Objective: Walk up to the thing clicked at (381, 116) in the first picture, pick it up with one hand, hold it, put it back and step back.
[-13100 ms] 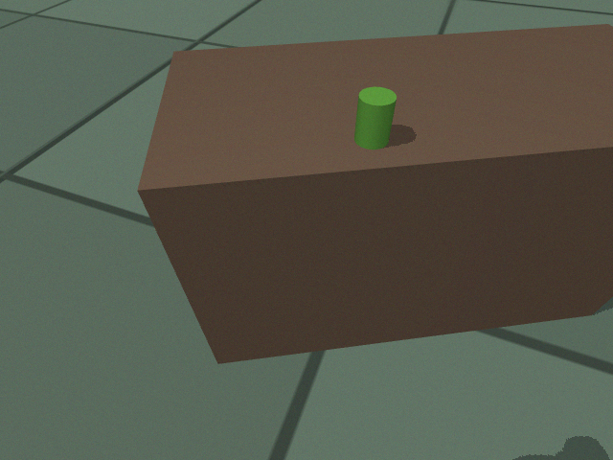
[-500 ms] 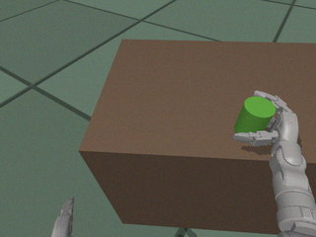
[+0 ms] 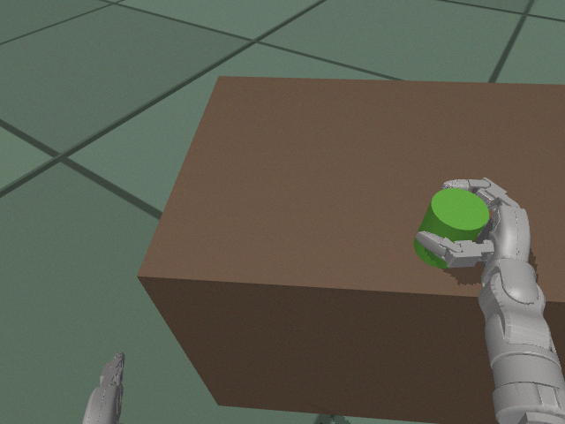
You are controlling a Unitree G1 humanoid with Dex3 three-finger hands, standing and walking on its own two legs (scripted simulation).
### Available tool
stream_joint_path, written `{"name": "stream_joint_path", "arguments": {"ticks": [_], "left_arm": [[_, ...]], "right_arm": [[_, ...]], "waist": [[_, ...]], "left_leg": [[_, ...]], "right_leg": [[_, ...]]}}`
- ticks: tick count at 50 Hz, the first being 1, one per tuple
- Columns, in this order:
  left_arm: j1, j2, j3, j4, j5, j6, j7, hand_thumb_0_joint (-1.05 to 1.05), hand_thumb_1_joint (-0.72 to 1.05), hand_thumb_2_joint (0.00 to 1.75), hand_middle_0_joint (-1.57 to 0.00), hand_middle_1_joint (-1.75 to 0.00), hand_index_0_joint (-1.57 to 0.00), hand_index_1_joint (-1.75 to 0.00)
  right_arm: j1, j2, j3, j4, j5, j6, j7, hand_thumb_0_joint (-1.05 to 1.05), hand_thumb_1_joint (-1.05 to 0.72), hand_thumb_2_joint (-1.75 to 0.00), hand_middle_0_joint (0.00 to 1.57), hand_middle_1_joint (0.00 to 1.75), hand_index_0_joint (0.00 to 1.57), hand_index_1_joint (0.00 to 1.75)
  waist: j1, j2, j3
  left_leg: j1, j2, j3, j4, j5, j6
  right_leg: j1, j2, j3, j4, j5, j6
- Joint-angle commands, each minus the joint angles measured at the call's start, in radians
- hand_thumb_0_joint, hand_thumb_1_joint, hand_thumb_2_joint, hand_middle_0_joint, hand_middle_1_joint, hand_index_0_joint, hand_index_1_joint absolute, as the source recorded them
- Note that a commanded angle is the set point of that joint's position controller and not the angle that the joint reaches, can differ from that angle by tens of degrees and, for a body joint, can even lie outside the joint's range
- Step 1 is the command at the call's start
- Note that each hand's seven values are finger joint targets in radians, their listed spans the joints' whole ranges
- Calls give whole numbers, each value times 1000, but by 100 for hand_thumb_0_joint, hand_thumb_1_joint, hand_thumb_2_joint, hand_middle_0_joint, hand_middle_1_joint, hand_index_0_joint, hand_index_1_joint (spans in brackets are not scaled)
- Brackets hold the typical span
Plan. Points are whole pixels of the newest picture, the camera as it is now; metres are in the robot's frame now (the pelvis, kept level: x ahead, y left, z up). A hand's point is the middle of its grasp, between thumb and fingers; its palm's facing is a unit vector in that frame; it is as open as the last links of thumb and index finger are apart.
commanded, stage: settle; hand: right
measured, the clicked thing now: (447, 229) +0.38 -0.21 +0.08
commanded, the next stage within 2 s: lift in 0.74 s
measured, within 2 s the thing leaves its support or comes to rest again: leaves its support in 0.10 s
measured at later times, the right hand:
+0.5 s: hand (473, 207) +0.36 -0.21 +0.15, palm faces +0.24 +0.97 -0.02, open 10.2 cm
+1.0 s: hand (476, 194) +0.36 -0.21 +0.17, palm faces +0.24 +0.97 -0.03, open 10.2 cm
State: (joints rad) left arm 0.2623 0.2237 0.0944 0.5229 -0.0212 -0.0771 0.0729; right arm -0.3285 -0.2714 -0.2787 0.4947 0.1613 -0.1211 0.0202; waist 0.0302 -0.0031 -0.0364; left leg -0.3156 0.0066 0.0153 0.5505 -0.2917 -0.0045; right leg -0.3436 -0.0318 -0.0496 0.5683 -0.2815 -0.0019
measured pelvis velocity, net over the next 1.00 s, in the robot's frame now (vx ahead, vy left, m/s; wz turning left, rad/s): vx -0.01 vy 0.01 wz -0.02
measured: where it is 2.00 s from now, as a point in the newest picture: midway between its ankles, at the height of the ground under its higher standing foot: outside the picture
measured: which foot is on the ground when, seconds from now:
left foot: down 0.00-1.00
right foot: down 0.00-1.00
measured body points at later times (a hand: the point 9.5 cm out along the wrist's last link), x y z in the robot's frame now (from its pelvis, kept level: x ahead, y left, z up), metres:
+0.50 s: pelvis -0.01 +0.01 +0.00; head -0.01 +0.01 +0.45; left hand +0.16 +0.26 -0.07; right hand +0.34 -0.26 +0.15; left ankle -0.01 +0.12 -0.73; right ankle +0.01 -0.12 -0.73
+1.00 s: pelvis -0.01 +0.01 +0.01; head -0.02 +0.03 +0.46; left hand +0.15 +0.27 -0.08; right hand +0.34 -0.26 +0.18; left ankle -0.01 +0.12 -0.73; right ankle +0.01 -0.12 -0.73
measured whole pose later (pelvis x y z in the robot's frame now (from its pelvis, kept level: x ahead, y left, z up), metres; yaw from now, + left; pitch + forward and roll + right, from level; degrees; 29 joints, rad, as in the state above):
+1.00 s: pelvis -0.01 +0.01 +0.01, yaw -1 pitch -1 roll +0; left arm 0.23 0.23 0.07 0.64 -0.02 -0.15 0.11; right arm -0.43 -0.31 -0.28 0.35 0.19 0.17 0.01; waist 0.01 -0.04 -0.02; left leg -0.23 0.01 0.03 0.49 -0.25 0.01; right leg -0.25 -0.03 -0.03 0.48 -0.22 0.01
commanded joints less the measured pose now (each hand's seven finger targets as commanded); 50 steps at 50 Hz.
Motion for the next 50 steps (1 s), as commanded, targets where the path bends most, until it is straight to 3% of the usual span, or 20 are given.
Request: {"name": "stream_joint_path", "arguments": {"ticks": [1, 2, 3, 6, 8, 9, 10, 11, 12, 13, 16, 19, 25, 27, 31, 34, 43, 45, 47, 50], "left_arm": [[-108, 137, 52, -117, 3, -64, 17, 0, -57, 7, -6, -6, -6, -6], [-95, 160, 65, -117, 8, -66, 22, 0, -57, 7, -6, -6, -6, -6], [-122, 129, 28, -155, 7, -72, 22, 0, -58, 7, -6, -6, -6, -7], [-130, 91, -6, -130, 2, -68, 25, 0, -57, 7, -6, -6, -6, -6], [-147, 169, 62, -150, 6, -72, 46, 0, -57, 7, -6, -5, -6, -6], [-80, 155, 59, -102, 7, -66, 48, 0, -57, 7, -6, -5, -5, -6], [-37, 99, 11, -89, 2, -63, 40, 0, -57, 7, -6, -6, -5, -6], [-83, 68, -16, -93, -3, -65, 33, 0, -57, 7, -6, -6, -5, -6], [-111, 134, 41, -119, -3, -71, 44, 0, -57, 7, -6, -5, -5, -6], [-116, 150, 46, -111, 1, -71, 47, 0, -58, 7, -6, -5, -5, -6], [-81, 118, 33, -68, -3, -76, 40, 0, -56, 6, -6, -6, -5, -6], [-131, 144, 39, -112, -5, -89, 42, 0, -56, 6, -6, -5, -5, -6], [-153, 89, -10, -71, -8, -93, 34, 0, -57, 7, -5, -5, -5, -6], [-133, 150, 41, -65, -3, -93, 39, 0, -57, 6, -5, -5, -5, -6], [-125, 117, 8, -82, -7, -101, 36, 0, -57, 7, -5, -5, -5, -6], [-102, 143, 36, -60, -5, -105, 43, 0, -57, 6, -5, -5, -5, -6], [-149, 121, 10, -33, -3, -135, 43, 0, -54, 4, -5, -6, -5, -5], [-171, 148, 30, -59, -2, -145, 48, 0, -53, 4, -5, -6, -6, -5], [-141, 115, -2, -34, -1, -142, 48, 0, -53, 4, -5, -6, -5, -6], [-182, 169, 40, -77, -1, -141, 56, 0, -53, 4, -5, -6, -5, -5]], "right_arm": [[-444, -264, -87, -337, 25, -80, -18, 0, -26, -114, 118, 124, 121, 124], [-488, -247, -60, -425, 29, -82, -21, 0, -23, -114, 118, 124, 122, 124], [-509, -251, -59, -480, 29, -81, -26, 0, -26, -117, 118, 126, 121, 126], [-396, -204, -51, -352, 38, -44, -26, 0, -25, -119, 118, 127, 122, 127], [-543, -328, -106, -522, 32, -52, -43, 0, -25, -121, 119, 129, 123, 129], [-463, -264, -68, -429, 33, -30, -40, 0, -22, -122, 118, 130, 122, 130], [-402, -168, -21, -350, 44, -4, -30, 0, -22, -122, 118, 130, 122, 130], [-385, -147, -11, -339, 48, 13, -25, 0, -22, -124, 119, 131, 123, 131], [-512, -249, -60, -436, 46, 2, -31, 0, -20, -122, 118, 130, 122, 130], [-559, -320, -92, -480, 32, 1, -36, 0, -19, -121, 119, 130, 123, 130], [-469, -192, -24, -389, 49, 46, -16, 0, -17, -122, 118, 130, 122, 130], [-527, -272, -67, -420, 44, 58, -14, 0, -16, -120, 117, 129, 121, 129], [-551, -253, -55, -411, 47, 102, -10, 0, -15, -123, 116, 131, 120, 131], [-559, -274, -65, -402, 43, 116, -10, 0, -15, -124, 115, 132, 120, 132], [-572, -274, -74, -433, 48, 130, -16, 0, -18, -126, 117, 134, 122, 134], [-570, -279, -76, -416, 49, 142, -17, 0, -21, -128, 117, 135, 122, 135], [-637, -298, -80, -441, 54, 167, -8, 0, -16, -125, 121, 136, 125, 136], [-623, -282, -72, -460, 55, 177, -9, 0, -12, -124, 118, 135, 123, 135], [-633, -284, -75, -480, 54, 187, -13, 0, -13, -124, 119, 135, 124, 135], [-636, -299, -84, -530, 56, 208, -21, 0, -14, -123, 119, 134, 123, 134]], "waist": [[-19, -88, -349], [-5, -99, -379], [-15, -103, -385], [-12, -21, -306], [-10, -84, -414], [12, -63, -337], [17, -25, -255], [2, -34, -222], [10, -45, -288], [-5, -89, -330], [9, -52, -233], [-1, -26, -295], [-30, -63, -281], [-15, -66, -297], [-21, -39, -291], [-11, -32, -262], [-16, -42, -259], [-17, -51, -314], [-24, -39, -316], [-26, -31, -342]], "left_leg": [[87, -16, 18, -54, 325, 11], [97, -17, 16, -56, 337, 13], [112, -17, 14, -56, 344, 14], [127, -14, 16, -76, 341, 4], [143, -6, 6, -71, 369, 4], [119, -9, 9, -80, 361, 3], [104, -13, 17, -93, 341, 2], [94, -9, 17, -99, 312, 3], [101, -9, 18, -96, 312, 3], [106, -4, 13, -94, 311, 7], [83, -7, 19, -111, 270, 6], [104, -5, 22, -106, 304, 3], [115, -2, 20, -112, 286, 6], [115, -4, 22, -114, 276, 8], [123, -9, 28, -119, 273, 8], [100, -8, 27, -129, 248, 7], [91, -2, 18, -142, 180, 4], [103, -4, 21, -131, 219, 6], [113, -3, 21, -127, 252, 6], [136, -1, 24, -122, 293, 2]], "right_leg": [[228, 12, 24, -60, 328, -7], [252, 11, 27, -60, 338, -7], [248, 13, 28, -64, 343, -5], [205, 19, 23, -72, 310, -18], [278, 24, 16, -65, 333, -15], [263, 25, 16, -74, 321, -17], [230, 23, 20, -88, 298, -20], [213, 25, 19, -98, 269, -19], [241, 18, 22, -95, 270, -18], [261, 22, 19, -95, 276, -15], [232, 22, 23, -118, 226, -17], [265, 23, 24, -106, 265, -19], [247, 26, 24, -121, 256, -14], [255, 25, 25, -126, 243, -13], [257, 23, 27, -129, 243, -14], [260, 23, 25, -135, 212, -15], [242, 28, 26, -143, 139, -19], [275, 26, 28, -136, 182, -15], [278, 29, 27, -126, 217, -17], [292, 30, 26, -123, 257, -18]]}}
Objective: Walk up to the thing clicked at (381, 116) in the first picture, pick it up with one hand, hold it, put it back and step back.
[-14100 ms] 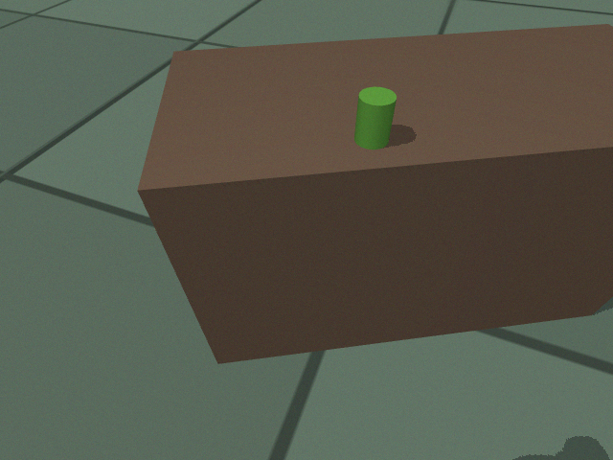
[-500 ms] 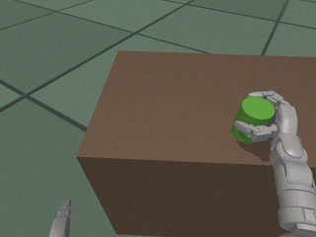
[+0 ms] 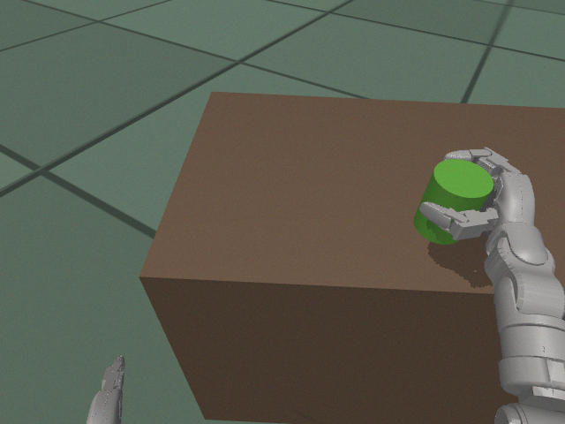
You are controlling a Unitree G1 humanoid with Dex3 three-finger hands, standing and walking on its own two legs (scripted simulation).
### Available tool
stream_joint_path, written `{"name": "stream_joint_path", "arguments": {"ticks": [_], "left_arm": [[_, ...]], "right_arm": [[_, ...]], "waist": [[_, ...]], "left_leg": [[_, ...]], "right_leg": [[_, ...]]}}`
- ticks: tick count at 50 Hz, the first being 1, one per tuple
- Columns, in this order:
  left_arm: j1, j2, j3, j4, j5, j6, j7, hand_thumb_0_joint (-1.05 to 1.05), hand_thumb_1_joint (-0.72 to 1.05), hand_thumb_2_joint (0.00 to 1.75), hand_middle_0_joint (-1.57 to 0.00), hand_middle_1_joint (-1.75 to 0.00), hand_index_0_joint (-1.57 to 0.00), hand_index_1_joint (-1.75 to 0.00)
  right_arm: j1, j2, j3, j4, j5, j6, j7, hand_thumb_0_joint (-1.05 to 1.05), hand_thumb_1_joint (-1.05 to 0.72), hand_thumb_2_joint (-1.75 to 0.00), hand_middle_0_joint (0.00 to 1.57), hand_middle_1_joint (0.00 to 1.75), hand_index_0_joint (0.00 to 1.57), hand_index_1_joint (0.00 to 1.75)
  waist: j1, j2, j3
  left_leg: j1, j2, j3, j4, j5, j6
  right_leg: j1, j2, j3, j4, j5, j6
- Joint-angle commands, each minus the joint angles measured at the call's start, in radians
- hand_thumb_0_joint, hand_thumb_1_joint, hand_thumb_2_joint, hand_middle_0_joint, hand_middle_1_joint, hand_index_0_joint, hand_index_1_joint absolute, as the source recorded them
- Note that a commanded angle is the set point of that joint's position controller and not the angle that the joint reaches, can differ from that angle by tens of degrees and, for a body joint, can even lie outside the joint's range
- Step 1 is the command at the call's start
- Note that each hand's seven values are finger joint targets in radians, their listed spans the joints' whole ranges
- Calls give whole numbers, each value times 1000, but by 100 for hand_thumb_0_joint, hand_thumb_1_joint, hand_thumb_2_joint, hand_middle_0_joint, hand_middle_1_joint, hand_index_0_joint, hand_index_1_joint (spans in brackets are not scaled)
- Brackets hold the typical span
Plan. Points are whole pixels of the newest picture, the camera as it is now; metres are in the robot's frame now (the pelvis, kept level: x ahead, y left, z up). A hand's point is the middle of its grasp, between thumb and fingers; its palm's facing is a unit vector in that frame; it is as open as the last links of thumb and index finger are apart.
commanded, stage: lift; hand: right
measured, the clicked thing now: (449, 203) +0.38 -0.21 +0.15
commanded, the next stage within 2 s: hold in 1.08 s
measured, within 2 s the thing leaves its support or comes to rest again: neither
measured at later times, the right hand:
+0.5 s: hand (480, 159) +0.36 -0.20 +0.25, palm faces +0.20 +0.98 -0.04, open 10.3 cm
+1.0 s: hand (487, 144) +0.34 -0.18 +0.28, palm faces +0.19 +0.98 -0.03, open 10.3 cm
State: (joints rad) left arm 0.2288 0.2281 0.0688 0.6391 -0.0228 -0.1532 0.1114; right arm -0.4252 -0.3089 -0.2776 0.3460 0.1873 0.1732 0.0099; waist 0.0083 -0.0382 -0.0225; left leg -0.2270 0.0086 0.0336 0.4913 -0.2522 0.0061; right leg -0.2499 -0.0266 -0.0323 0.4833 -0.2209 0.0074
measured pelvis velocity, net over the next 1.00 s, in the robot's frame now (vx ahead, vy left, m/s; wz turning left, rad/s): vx -0.01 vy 0.00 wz -0.02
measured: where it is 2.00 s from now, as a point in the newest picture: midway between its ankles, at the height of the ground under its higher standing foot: outside the picture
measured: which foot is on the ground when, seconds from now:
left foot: down 0.00-1.00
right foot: down 0.00-1.00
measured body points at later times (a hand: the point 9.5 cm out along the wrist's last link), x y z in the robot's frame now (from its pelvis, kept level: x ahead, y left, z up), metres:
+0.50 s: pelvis +0.00 +0.00 +0.00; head -0.03 +0.03 +0.45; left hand +0.18 +0.26 -0.08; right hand +0.34 -0.25 +0.25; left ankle +0.01 +0.11 -0.74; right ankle +0.02 -0.13 -0.74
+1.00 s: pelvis -0.01 +0.00 +0.00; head -0.05 +0.04 +0.45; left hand +0.18 +0.26 -0.08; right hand +0.32 -0.23 +0.28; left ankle +0.01 +0.11 -0.74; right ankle +0.02 -0.13 -0.74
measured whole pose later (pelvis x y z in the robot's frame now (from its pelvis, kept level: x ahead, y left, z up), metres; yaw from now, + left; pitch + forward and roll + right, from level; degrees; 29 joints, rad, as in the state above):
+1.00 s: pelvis -0.01 +0.00 +0.00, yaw -1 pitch -3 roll +0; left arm 0.22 0.26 0.08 0.67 -0.05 -0.17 0.08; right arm -0.53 -0.32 -0.30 -0.09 0.24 0.74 -0.02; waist -0.02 -0.09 -0.06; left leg -0.18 0.02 0.06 0.50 -0.26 0.01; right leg -0.21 -0.02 -0.01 0.49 -0.22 0.01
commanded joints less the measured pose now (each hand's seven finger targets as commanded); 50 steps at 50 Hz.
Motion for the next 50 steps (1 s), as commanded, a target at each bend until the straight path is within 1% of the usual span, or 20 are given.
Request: {"name": "stream_joint_path", "arguments": {"ticks": [1, 4, 7, 8, 9, 12, 14, 17, 24, 25, 27, 29, 30, 33, 36, 41, 43, 44, 47, 50], "left_arm": [[-135, 134, 45, -199, -1, -67, 15, 0, -53, 4, -5, -6, -5, -5], [-109, 76, 8, -130, -6, -54, 7, 0, -53, 4, -5, -6, -5, -5], [-112, 120, 37, -156, -3, -45, 6, 0, -54, 4, -5, -6, -5, -5], [-117, 122, 37, -178, -3, -44, 6, 0, -53, 4, -5, -6, -5, -5], [-95, 142, 63, -141, -4, -42, 7, 0, -53, 4, -5, -6, -5, -5], [-124, 144, 65, -158, -10, -38, 0, 0, -54, 4, -5, -6, -5, -5], [-129, 114, 33, -166, -13, -34, -5, 0, -54, 5, -5, -6, -5, -5], [-139, 155, 74, -143, -15, -30, -3, 0, -54, 5, -5, -6, -5, -5], [-126, 119, 36, -163, -24, -38, -23, 0, -54, 4, -4, -5, -5, -5], [-129, 147, 63, -173, -25, -41, -22, 0, -54, 5, -4, -5, -4, -5], [-125, 124, 37, -158, -25, -44, -27, 0, -55, 5, -4, -5, -4, -5], [-125, 168, 84, -152, -23, -47, -25, 0, -54, 5, -4, -5, -4, -5], [-147, 155, 62, -162, -25, -54, -29, 0, -55, 5, -4, -5, -4, -5], [-145, 152, 57, -167, -22, -58, -30, 0, -55, 5, -4, -5, -4, -5], [-147, 153, 62, -168, -25, -68, -25, 0, -55, 5, -4, -5, -4, -5], [-167, 138, 40, -144, -24, -79, -23, 0, -55, 5, -4, -5, -4, -5], [-166, 147, 43, -135, -24, -78, -23, 0, -54, 4, -4, -5, -4, -5], [-169, 175, 70, -151, -23, -83, -19, 0, -54, 5, -5, -5, -5, -5], [-164, 136, 32, -134, -25, -85, -23, 0, -54, 5, -4, -5, -4, -5], [-174, 149, 42, -142, -26, -91, -22, 0, -54, 5, -4, -5, -4, -5]], "right_arm": [[-573, -270, -84, -421, 26, -83, -14, 0, -13, -123, 119, 135, 124, 135], [-509, -228, -72, -387, 34, -46, -14, 0, -13, -123, 119, 134, 123, 134], [-524, -266, -94, -476, 30, -7, -17, 0, -11, -125, 119, 136, 123, 136], [-546, -242, -72, -504, 31, 5, -18, 0, -13, -124, 119, 135, 124, 136], [-524, -251, -93, -495, 38, 25, -19, 0, -12, -124, 118, 135, 123, 135], [-547, -273, -103, -561, 37, 74, -25, 0, -12, -126, 120, 137, 125, 137], [-553, -227, -68, -569, 38, 111, -21, 0, -11, -125, 119, 136, 124, 136], [-540, -234, -80, -560, 42, 174, -20, 0, -8, -124, 117, 135, 122, 135], [-564, -231, -96, -614, 56, 278, -6, 0, -11, -126, 121, 138, 126, 138], [-564, -241, -106, -613, 57, 291, -7, 0, -11, -126, 121, 138, 125, 138], [-574, -235, -98, -632, 58, 316, -9, 0, -11, -125, 120, 137, 125, 137], [-578, -231, -99, -621, 60, 340, -13, 0, -10, -126, 120, 138, 125, 138], [-573, -224, -96, -630, 61, 354, -13, 0, -10, -126, 121, 138, 125, 138], [-613, -267, -124, -698, 58, 364, -22, 0, -12, -126, 121, 138, 125, 138], [-608, -233, -100, -685, 64, 394, -24, 0, -10, -126, 120, 137, 125, 137], [-646, -250, -106, -710, 60, 431, -31, 0, -9, -126, 119, 138, 124, 138], [-629, -243, -110, -697, 68, 442, -31, 0, -9, -126, 119, 138, 124, 138], [-651, -261, -118, -706, 66, 445, -33, 0, -10, -127, 119, 137, 124, 137], [-648, -245, -112, -710, 70, 465, -34, 0, -9, -128, 120, 139, 125, 139], [-663, -255, -117, -724, 72, 475, -37, 0, -10, -127, 120, 139, 125, 139]], "waist": [[-2, -25, -343], [-13, -34, -283], [-13, -34, -325], [-1, -22, -320], [-4, -24, -325], [-17, -33, -309], [-14, 0, -305], [-16, 9, -287], [-26, 5, -277], [-22, 21, -281], [-24, -3, -261], [-14, 4, -276], [-28, 0, -266], [-33, 7, -293], [-22, 29, -284], [-28, -8, -274], [-33, 12, -256], [-24, 15, -270], [-32, 6, -274], [-30, 6, -275]], "left_leg": [[34, -3, 7, -65, 239, -5], [35, -5, 10, -77, 205, -3], [54, -2, 7, -70, 253, -3], [57, -1, 9, -72, 253, -3], [53, -3, 13, -69, 270, -4], [54, -5, 19, -71, 251, 0], [53, -6, 21, -72, 251, -1], [50, -1, 22, -75, 252, -5], [46, -5, 35, -79, 209, 0], [49, -5, 34, -82, 202, -2], [36, -1, 29, -84, 198, -2], [42, -1, 29, -83, 208, -2], [36, -1, 31, -84, 196, -3], [51, 0, 30, -78, 208, 0], [37, 1, 27, -77, 210, -4], [24, 6, 22, -87, 146, -3], [25, 1, 28, -88, 133, -1], [26, 3, 25, -90, 131, -3], [31, 5, 24, -85, 145, -2], [24, 2, 29, -85, 123, -2]], "right_leg": [[204, 24, 7, -39, 185, -24], [167, 25, 8, -51, 154, -24], [195, 29, 5, -44, 202, -24], [194, 30, 5, -43, 199, -26], [207, 27, 8, -38, 220, -26], [201, 24, 11, -47, 214, -23], [200, 23, 13, -45, 214, -26], [195, 29, 12, -42, 213, -28], [193, 28, 17, -51, 186, -26], [194, 29, 16, -55, 177, -27], [183, 34, 11, -54, 170, -28], [189, 34, 16, -52, 177, -30], [183, 34, 16, -52, 169, -29], [188, 36, 17, -46, 185, -28], [193, 37, 18, -43, 180, -33], [171, 43, 16, -48, 117, -33], [158, 40, 20, -52, 112, -32], [163, 42, 17, -50, 106, -33], [161, 43, 18, -47, 121, -32], [164, 41, 18, -48, 101, -32]]}}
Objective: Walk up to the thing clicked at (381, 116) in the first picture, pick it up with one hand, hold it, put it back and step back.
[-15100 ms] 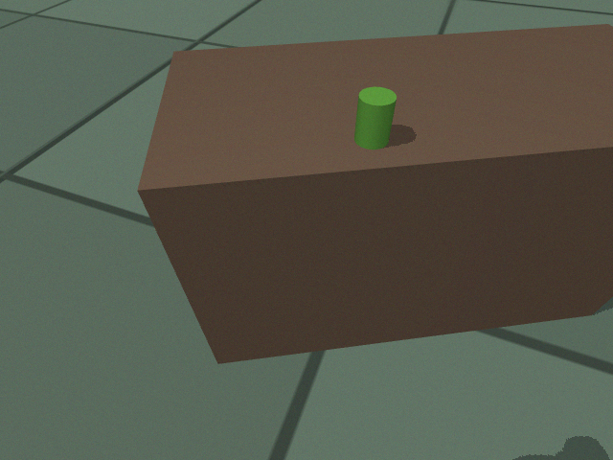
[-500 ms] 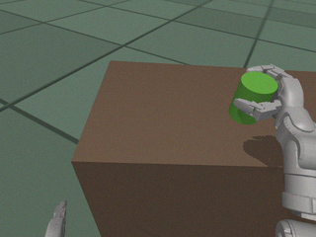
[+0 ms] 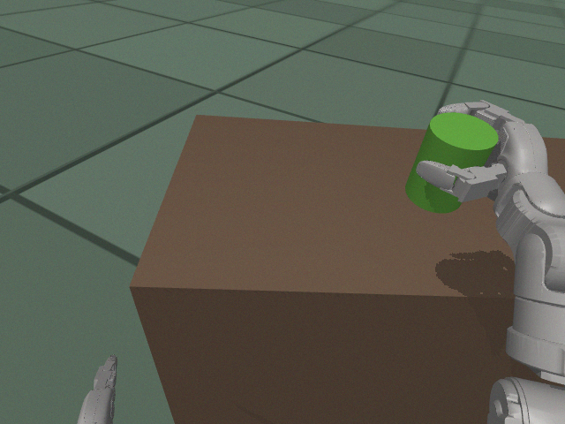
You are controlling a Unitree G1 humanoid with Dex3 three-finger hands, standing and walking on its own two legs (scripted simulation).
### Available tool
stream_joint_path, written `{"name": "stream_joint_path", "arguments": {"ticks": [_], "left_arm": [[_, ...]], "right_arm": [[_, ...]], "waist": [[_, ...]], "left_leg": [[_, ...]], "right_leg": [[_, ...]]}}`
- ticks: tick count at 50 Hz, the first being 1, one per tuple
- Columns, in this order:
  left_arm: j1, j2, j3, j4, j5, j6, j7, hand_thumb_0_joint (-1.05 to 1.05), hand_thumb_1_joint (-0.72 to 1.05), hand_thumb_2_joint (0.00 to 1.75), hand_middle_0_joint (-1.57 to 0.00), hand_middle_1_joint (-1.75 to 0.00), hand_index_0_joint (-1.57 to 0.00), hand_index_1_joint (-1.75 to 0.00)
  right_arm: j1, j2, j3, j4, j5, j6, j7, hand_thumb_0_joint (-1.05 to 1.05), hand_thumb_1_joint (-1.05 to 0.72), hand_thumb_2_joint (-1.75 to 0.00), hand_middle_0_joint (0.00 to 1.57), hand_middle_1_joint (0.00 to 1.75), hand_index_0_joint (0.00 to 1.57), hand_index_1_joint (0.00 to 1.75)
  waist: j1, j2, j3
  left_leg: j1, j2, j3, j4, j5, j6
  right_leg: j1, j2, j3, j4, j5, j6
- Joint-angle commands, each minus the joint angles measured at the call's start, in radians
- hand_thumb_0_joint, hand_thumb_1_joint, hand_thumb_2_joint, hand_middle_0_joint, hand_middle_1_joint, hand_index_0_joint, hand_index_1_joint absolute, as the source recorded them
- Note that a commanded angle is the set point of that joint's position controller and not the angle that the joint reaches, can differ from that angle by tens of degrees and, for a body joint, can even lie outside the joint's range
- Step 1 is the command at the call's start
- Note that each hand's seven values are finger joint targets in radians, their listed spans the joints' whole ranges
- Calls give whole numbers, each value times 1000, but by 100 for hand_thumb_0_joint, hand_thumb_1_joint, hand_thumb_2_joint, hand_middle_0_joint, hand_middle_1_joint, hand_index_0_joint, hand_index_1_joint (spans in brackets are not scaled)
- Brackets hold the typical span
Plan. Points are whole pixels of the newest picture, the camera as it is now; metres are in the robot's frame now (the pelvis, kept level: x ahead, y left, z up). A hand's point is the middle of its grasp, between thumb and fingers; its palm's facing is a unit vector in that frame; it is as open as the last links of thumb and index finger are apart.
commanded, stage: lift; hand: right
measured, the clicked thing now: (446, 164) +0.35 -0.17 +0.27
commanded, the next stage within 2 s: hold in 0.08 s
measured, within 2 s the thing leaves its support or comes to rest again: neither
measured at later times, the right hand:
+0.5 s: hand (464, 137) +0.33 -0.17 +0.31, palm faces +0.15 +0.99 -0.04, open 10.3 cm
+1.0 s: hand (470, 127) +0.33 -0.17 +0.32, palm faces +0.15 +0.99 -0.03, open 10.4 cm
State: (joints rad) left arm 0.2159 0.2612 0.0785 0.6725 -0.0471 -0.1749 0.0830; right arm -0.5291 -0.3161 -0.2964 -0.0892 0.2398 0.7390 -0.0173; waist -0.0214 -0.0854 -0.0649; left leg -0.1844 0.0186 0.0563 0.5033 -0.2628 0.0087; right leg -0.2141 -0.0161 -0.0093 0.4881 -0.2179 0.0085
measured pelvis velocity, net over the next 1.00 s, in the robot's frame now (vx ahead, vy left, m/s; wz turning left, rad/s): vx -0.01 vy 0.00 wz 0.00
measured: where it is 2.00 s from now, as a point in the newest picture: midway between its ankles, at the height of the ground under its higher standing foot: outside the picture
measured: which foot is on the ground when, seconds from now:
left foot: down 0.00-1.00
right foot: down 0.00-1.00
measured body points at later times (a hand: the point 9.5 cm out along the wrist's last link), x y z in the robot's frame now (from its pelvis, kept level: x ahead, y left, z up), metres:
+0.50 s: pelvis +0.00 +0.00 +0.00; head -0.06 +0.04 +0.44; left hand +0.17 +0.26 -0.08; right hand +0.32 -0.22 +0.31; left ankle +0.01 +0.11 -0.74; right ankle +0.03 -0.13 -0.74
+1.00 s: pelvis -0.01 +0.00 +0.00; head -0.07 +0.04 +0.44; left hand +0.17 +0.25 -0.08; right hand +0.32 -0.22 +0.33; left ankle +0.01 +0.11 -0.74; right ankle +0.03 -0.13 -0.74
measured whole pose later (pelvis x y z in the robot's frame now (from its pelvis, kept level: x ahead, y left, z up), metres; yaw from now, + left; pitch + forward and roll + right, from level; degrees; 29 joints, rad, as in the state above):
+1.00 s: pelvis -0.01 +0.00 +0.00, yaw +0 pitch -4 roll +0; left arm 0.21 0.27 0.05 0.71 -0.06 -0.21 0.08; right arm -0.66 -0.34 -0.32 -0.10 0.26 0.91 -0.02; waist -0.03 -0.10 -0.09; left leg -0.20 0.02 0.06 0.53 -0.27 0.00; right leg -0.23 -0.01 -0.01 0.51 -0.22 0.00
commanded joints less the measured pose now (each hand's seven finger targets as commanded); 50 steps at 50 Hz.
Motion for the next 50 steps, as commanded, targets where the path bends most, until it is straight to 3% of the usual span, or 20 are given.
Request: {"name": "stream_joint_path", "arguments": {"ticks": [1, 3, 5, 8, 10, 13, 16, 18, 20, 21, 24, 27, 29, 30, 34, 37, 42, 44, 46, 50], "left_arm": [[-154, 132, 42, -177, 1, -72, 9, 0, -55, 5, -4, -5, -4, -5], [-163, 101, 7, -188, 0, -75, 7, 0, -54, 5, -4, -5, -5, -5], [-168, 133, 42, -178, -3, -77, 14, 0, -54, 5, -5, -5, -5, -5], [-160, 135, 44, -155, -2, -81, 13, 0, -55, 5, -4, -5, -4, -5], [-165, 115, 23, -143, -4, -85, 8, 0, -54, 4, -4, -5, -4, -5], [-164, 135, 42, -150, -3, -87, 13, 0, -54, 4, -4, -5, -5, -5], [-171, 100, 5, -138, -5, -89, 7, 0, -54, 5, -4, -5, -5, -5], [-181, 133, 38, -141, -4, -88, 13, 0, -54, 5, -4, -5, -5, -5], [-182, 119, 22, -137, -4, -91, 8, 0, -54, 5, -5, -5, -5, -5], [-194, 126, 23, -141, -6, -92, 8, 0, -54, 4, -4, -5, -5, -5], [-176, 133, 26, -140, -5, -95, 9, 0, -55, 5, -5, -5, -5, -5], [-168, 137, 33, -127, -7, -100, 11, 0, -54, 5, -5, -5, -5, -5], [-182, 123, 13, -138, -6, -103, 11, 0, -54, 5, -5, -5, -5, -5], [-188, 139, 33, -126, -6, -106, 13, 0, -55, 5, -5, -5, -5, -5], [-194, 150, 36, -150, -6, -109, 15, 0, -54, 5, -5, -5, -5, -5], [-177, 113, 2, -123, -8, -104, 8, 0, -54, 5, -5, -5, -5, -5], [-170, 136, 27, -129, -10, -101, 6, 0, -54, 4, -5, -5, -5, -5], [-173, 115, 8, -121, -9, -100, 3, 0, -55, 5, -5, -5, -5, -5], [-186, 121, 15, -134, -11, -102, 7, 0, -54, 5, -5, -5, -5, -5], [-177, 112, 0, -131, -9, -98, 6, 0, -54, 5, -5, -5, -5, -5]], "right_arm": [[-567, -258, -111, -284, 19, -87, -14, 0, -6, -127, 118, 138, 124, 138], [-579, -246, -97, -306, 22, -83, -13, 0, -8, -127, 119, 138, 124, 138], [-566, -254, -105, -279, 22, -69, -17, 0, -5, -129, 119, 140, 125, 140], [-580, -230, -84, -252, 21, -53, -14, 0, -7, -128, 119, 139, 124, 139], [-589, -247, -99, -264, 24, -47, -14, 0, -5, -127, 119, 139, 124, 139], [-598, -251, -105, -279, 28, -40, -14, 0, -5, -127, 118, 138, 124, 138], [-613, -258, -105, -295, 25, -28, -14, 0, -4, -129, 119, 140, 125, 140], [-614, -244, -96, -266, 28, -17, -13, 0, -5, -128, 118, 139, 124, 139], [-625, -233, -77, -269, 26, -7, -10, 0, -3, -130, 119, 141, 125, 141], [-642, -263, -103, -292, 30, -8, -11, 0, -3, -129, 119, 141, 125, 141], [-633, -245, -89, -274, 30, 6, -10, 0, -4, -128, 117, 138, 123, 138], [-662, -276, -111, -285, 36, 15, -11, 0, -4, -129, 118, 139, 124, 139], [-663, -242, -89, -275, 39, 27, -10, 0, -5, -129, 118, 140, 124, 140], [-660, -270, -118, -272, 39, 32, -16, 0, -4, -129, 118, 140, 124, 140], [-692, -254, -94, -249, 34, 51, -19, 0, -2, -128, 117, 139, 123, 139], [-686, -289, -121, -235, 32, 56, -16, 0, -3, -130, 119, 141, 125, 141], [-692, -288, -125, -239, 34, 64, -15, 0, -3, -131, 120, 142, 126, 142], [-689, -247, -88, -226, 29, 67, -11, 0, -1, -130, 119, 141, 125, 141], [-686, -269, -116, -249, 34, 65, -13, 0, -2, -131, 120, 142, 126, 142], [-657, -250, -98, -247, 30, 60, -9, 0, -1, -130, 119, 142, 126, 142]], "waist": [[5, 78, -244], [-4, 78, -237], [-3, 76, -233], [9, 63, -213], [-4, 56, -212], [3, 92, -233], [-13, 59, -233], [4, 73, -219], [0, 57, -232], [-10, 47, -234], [0, 76, -237], [2, 68, -225], [-1, 80, -223], [-9, 76, -239], [7, 72, -233], [-12, 56, -218], [-9, 63, -241], [-4, 71, -229], [-11, 83, -233], [-6, 76, -233]], "left_leg": [[-20, -10, 5, -98, 143, -5], [-10, -5, 2, -97, 154, -8], [-23, -9, 5, -91, 153, -6], [-42, -10, 7, -97, 112, -4], [-36, -8, 6, -98, 101, -4], [-25, -8, 5, -92, 142, -10], [-28, -10, 6, -84, 146, -4], [-40, -11, 7, -92, 114, -7], [-35, -9, 5, -92, 117, -5], [-35, -10, 8, -88, 109, -3], [-37, -12, 8, -89, 125, -4], [-54, -14, 8, -91, 97, -2], [-43, -8, 4, -95, 110, -8], [-33, -8, 4, -91, 118, -8], [-52, -13, 10, -91, 87, -5], [-47, -13, 11, -86, 96, -3], [-38, -11, 8, -79, 141, -4], [-39, -10, 7, -84, 140, -6], [-31, -7, 6, -89, 122, -9], [-40, -7, 4, -88, 116, -6]], "right_leg": [[137, 29, -3, -52, 109, -34], [126, 35, -5, -45, 117, -36], [132, 30, -3, -47, 120, -33], [124, 29, 1, -56, 78, -34], [116, 31, -2, -55, 70, -35], [124, 35, -1, -42, 106, -37], [124, 31, -2, -41, 121, -32], [116, 31, 1, -47, 84, -33], [120, 33, 2, -47, 86, -34], [119, 31, 2, -48, 83, -32], [121, 30, 2, -44, 102, -31], [121, 28, 0, -47, 77, -31], [109, 36, 0, -41, 83, -35], [109, 35, -1, -38, 92, -34], [119, 31, 4, -48, 63, -31], [103, 32, 4, -44, 80, -28], [114, 33, 1, -34, 123, -30], [105, 34, 1, -37, 120, -32], [103, 36, -1, -36, 97, -36], [109, 35, 1, -38, 96, -35]]}}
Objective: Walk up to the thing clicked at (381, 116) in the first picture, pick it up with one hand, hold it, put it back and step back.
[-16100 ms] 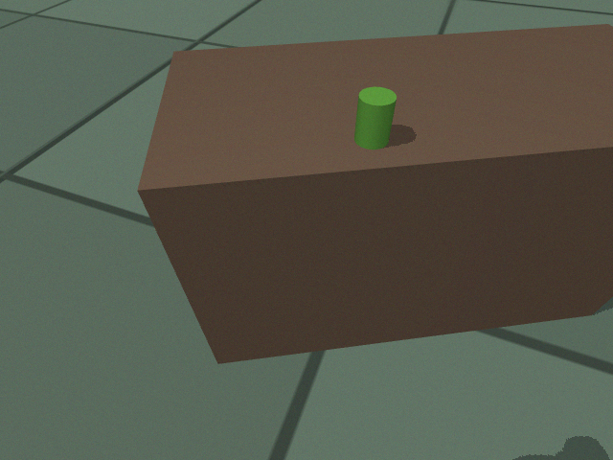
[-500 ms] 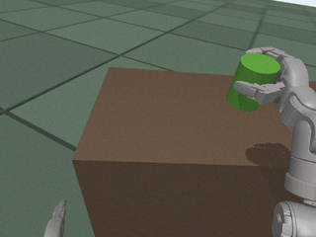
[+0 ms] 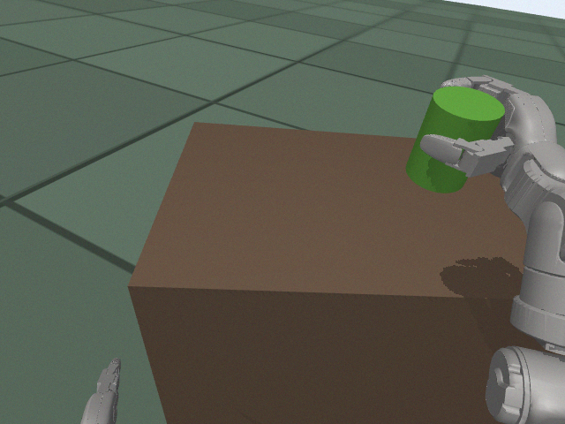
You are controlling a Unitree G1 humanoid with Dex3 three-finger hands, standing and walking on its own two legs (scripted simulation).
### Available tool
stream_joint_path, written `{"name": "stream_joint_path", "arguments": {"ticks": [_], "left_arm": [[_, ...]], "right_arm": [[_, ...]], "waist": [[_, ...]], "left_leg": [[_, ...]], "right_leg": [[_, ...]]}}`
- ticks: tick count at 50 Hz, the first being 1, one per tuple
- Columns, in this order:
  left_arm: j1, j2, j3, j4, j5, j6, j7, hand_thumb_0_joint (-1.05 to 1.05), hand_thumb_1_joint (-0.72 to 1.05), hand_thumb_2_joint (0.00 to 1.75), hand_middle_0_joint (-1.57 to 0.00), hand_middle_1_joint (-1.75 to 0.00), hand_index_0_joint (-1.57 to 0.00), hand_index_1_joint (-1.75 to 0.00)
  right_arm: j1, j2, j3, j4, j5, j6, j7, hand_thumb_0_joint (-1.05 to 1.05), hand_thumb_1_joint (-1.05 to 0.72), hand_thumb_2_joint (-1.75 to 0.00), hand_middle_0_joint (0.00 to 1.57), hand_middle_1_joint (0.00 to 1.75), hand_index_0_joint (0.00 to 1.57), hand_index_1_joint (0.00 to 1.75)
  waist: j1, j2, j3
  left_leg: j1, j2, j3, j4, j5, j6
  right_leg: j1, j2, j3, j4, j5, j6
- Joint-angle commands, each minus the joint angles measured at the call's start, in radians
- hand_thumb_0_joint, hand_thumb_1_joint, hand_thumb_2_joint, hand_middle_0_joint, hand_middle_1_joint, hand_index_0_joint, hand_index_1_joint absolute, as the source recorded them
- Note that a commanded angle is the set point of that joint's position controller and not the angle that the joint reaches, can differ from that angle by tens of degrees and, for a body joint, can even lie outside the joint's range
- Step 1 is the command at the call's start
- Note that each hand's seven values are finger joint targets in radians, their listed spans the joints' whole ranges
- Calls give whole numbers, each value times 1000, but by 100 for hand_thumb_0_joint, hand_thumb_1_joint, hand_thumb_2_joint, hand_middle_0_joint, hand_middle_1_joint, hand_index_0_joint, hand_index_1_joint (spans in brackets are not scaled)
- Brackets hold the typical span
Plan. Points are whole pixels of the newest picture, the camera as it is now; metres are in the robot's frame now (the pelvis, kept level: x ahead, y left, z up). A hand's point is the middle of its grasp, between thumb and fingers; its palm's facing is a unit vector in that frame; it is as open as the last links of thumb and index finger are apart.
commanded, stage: hold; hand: right
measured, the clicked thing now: (449, 141) +0.34 -0.16 +0.31
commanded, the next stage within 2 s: crouch in 1.78 s
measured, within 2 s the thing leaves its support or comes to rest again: neither
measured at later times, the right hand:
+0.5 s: hand (463, 133) +0.33 -0.17 +0.32, palm faces +0.14 +0.99 -0.04, open 10.4 cm
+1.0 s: hand (463, 144) +0.33 -0.17 +0.31, palm faces +0.16 +0.99 -0.03, open 10.4 cm
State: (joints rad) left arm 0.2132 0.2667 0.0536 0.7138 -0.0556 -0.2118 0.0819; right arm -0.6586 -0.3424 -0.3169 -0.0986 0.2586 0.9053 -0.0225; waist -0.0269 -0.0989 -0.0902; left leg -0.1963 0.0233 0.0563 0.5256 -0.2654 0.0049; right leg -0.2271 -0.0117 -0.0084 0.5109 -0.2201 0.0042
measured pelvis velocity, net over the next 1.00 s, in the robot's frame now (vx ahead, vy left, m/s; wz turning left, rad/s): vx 0.00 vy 0.00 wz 0.00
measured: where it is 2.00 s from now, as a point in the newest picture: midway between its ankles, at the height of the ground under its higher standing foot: outside the picture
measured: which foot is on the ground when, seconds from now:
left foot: down 0.00-1.00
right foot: down 0.00-1.00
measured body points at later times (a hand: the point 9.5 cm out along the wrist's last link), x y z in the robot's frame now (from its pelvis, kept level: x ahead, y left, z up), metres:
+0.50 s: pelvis +0.00 +0.00 +0.00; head -0.06 +0.04 +0.44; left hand +0.18 +0.26 -0.08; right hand +0.32 -0.22 +0.33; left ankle +0.02 +0.11 -0.74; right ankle +0.04 -0.12 -0.74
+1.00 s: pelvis +0.00 +0.00 +0.00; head -0.06 +0.04 +0.44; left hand +0.18 +0.26 -0.08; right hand +0.32 -0.23 +0.32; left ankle +0.02 +0.11 -0.74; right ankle +0.04 -0.12 -0.73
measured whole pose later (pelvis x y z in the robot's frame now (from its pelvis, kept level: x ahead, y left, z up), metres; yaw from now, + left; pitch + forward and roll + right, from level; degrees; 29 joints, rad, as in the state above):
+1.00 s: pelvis +0.00 +0.00 +0.00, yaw +0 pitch -4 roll +0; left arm 0.22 0.27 0.05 0.69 -0.06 -0.22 0.09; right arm -0.57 -0.35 -0.34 -0.16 0.27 0.89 -0.01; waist -0.03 -0.10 -0.08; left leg -0.20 0.02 0.06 0.53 -0.27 0.01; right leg -0.23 -0.02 -0.01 0.51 -0.22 0.01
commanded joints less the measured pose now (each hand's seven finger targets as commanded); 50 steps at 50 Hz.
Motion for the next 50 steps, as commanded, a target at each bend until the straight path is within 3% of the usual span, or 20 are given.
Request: {"name": "stream_joint_path", "arguments": {"ticks": [1, 6, 9, 11, 13, 16, 17, 23, 25, 26, 28, 30, 31, 32, 34, 39, 43, 45, 49, 50], "left_arm": [[-182, 140, 50, -198, 1, -64, 11, 0, -54, 5, -5, -5, -5, -5], [-163, 125, 45, -182, 0, -71, 13, 0, -54, 5, -5, -5, -5, -5], [-170, 106, 25, -183, -1, -69, 14, 0, -54, 5, -5, -5, -5, -5], [-176, 96, 19, -158, 0, -70, 10, 0, -54, 5, -5, -5, -5, -5], [-193, 124, 43, -168, 0, -76, 14, 0, -54, 5, -5, -6, -5, -5], [-191, 105, 21, -154, 0, -80, 13, 0, -53, 4, -5, -6, -5, -5], [-189, 120, 36, -165, 2, -84, 17, 0, -54, 5, -5, -6, -5, -5], [-181, 139, 51, -177, 3, -90, 20, 0, -54, 5, -5, -5, -5, -5], [-175, 125, 37, -162, 2, -85, 18, 0, -54, 4, -5, -5, -5, -5], [-171, 108, 22, -163, 1, -86, 17, 0, -54, 5, -5, -5, -5, -5], [-177, 120, 33, -187, 0, -91, 18, 0, -54, 5, -5, -5, -5, -5], [-161, 112, 22, -149, 1, -81, 12, 0, -55, 5, -5, -5, -5, -5], [-172, 107, 18, -161, 0, -79, 13, 0, -54, 5, -5, -6, -5, -5], [-170, 136, 43, -176, 0, -79, 18, 0, -54, 5, -5, -6, -5, -5], [-192, 133, 37, -197, 1, -77, 16, 0, -54, 5, -5, -5, -5, -5], [-182, 109, 23, -177, -2, -70, 10, 0, -54, 5, -5, -5, -5, -5], [-182, 111, 27, -177, -2, -66, 10, 0, -53, 4, -5, -5, -5, -5], [-168, 147, 60, -209, 2, -73, 12, 0, -54, 4, -5, -5, -5, -5], [-146, 85, 13, -164, -1, -68, 8, 0, -54, 5, -5, -5, -5, -5], [-174, 99, 23, -177, -2, -73, 10, 0, -54, 5, -5, -6, -5, -5]], "right_arm": [[-542, -267, -112, -261, 12, -112, -9, 0, 1, -131, 119, 142, 126, 142], [-536, -242, -91, -278, 16, -127, -7, 0, -1, -130, 119, 141, 125, 141], [-516, -265, -100, -298, 16, -133, -1, 0, 0, -130, 118, 141, 125, 141], [-501, -238, -79, -302, 16, -133, 5, 0, -3, -130, 120, 141, 126, 141], [-518, -259, -96, -321, 21, -128, 4, 0, -4, -131, 120, 142, 126, 142], [-525, -252, -88, -302, 24, -120, 5, 0, -4, -131, 120, 142, 126, 142], [-534, -235, -69, -293, 23, -115, 6, 0, -2, -130, 119, 141, 125, 141], [-545, -265, -106, -257, 26, -107, 2, 0, -5, -130, 120, 141, 126, 141], [-549, -291, -127, -258, 25, -112, -3, 0, -5, -132, 121, 143, 127, 143], [-564, -264, -98, -254, 22, -112, -2, 0, -5, -130, 119, 140, 125, 141], [-567, -277, -114, -260, 23, -114, -3, 0, -3, -130, 119, 141, 125, 141], [-530, -245, -83, -213, 17, -104, 4, 0, -4, -131, 120, 141, 126, 141], [-543, -243, -83, -237, 17, -105, 6, 0, -3, -130, 119, 141, 125, 141], [-545, -254, -94, -220, 16, -102, 4, 0, -2, -130, 119, 141, 125, 141], [-553, -271, -105, -257, 14, -102, 4, 0, -2, -131, 119, 141, 125, 141], [-493, -243, -97, -245, 18, -97, 9, 0, -2, -129, 119, 140, 125, 140], [-484, -271, -119, -261, 19, -110, 7, 0, 0, -130, 120, 142, 126, 142], [-503, -295, -144, -317, 25, -127, 1, 0, -1, -131, 120, 142, 127, 142], [-449, -262, -119, -332, 28, -140, 6, 0, -2, -131, 120, 142, 126, 142], [-467, -249, -106, -357, 30, -140, 6, 0, -2, -130, 120, 141, 126, 141]], "waist": [[-4, 101, -223], [11, 105, -211], [-1, 67, -205], [-5, 50, -198], [0, 42, -204], [6, 52, -176], [20, 66, -192], [4, 74, -225], [-7, 90, -208], [-1, 85, -202], [0, 84, -227], [0, 70, -191], [-2, 67, -205], [5, 85, -216], [-9, 78, -225], [-8, 83, -190], [-11, 84, -181], [-2, 85, -229], [-5, 69, -207], [-8, 62, -214]], "left_leg": [[-21, -13, 7, -110, 113, -2], [-41, -20, 8, -106, 105, 0], [-38, -18, 6, -106, 104, 1], [-38, -17, 5, -106, 90, 0], [-39, -17, 4, -109, 75, 1], [-49, -19, 7, -117, 41, -2], [-51, -17, 3, -120, 49, -4], [-31, -21, 13, -100, 117, -2], [-32, -20, 14, -102, 111, -2], [-39, -19, 9, -102, 110, -3], [-26, -20, 10, -98, 124, -3], [-43, -20, 10, -102, 107, 0], [-32, -17, 8, -103, 120, -1], [-35, -19, 9, -102, 130, -1], [-17, -15, 8, -103, 138, -1], [-28, -16, 8, -113, 95, -2], [-30, -14, 3, -115, 89, -3], [-20, -19, 6, -107, 103, -1], [-16, -12, -3, -107, 140, -6], [-17, -15, 0, -102, 141, -4]], "right_leg": [[123, 30, 1, -60, 98, -30], [134, 24, 3, -62, 85, -30], [125, 27, 2, -59, 89, -28], [114, 28, 1, -62, 71, -26], [117, 27, 1, -64, 57, -26], [103, 27, 3, -70, 20, -28], [111, 29, 4, -68, 25, -30], [135, 25, 8, -55, 100, -25], [118, 25, 5, -57, 102, -25], [119, 26, 2, -55, 95, -26], [129, 24, 2, -53, 109, -25], [112, 24, 3, -62, 95, -23], [121, 26, 3, -60, 106, -24], [131, 24, 4, -58, 117, -24], [127, 31, 1, -53, 125, -26], [112, 28, 0, -64, 81, -28], [105, 30, -3, -63, 72, -30], [134, 25, 0, -60, 86, -29], [118, 32, -6, -49, 114, -33], [122, 30, -3, -48, 117, -30]]}}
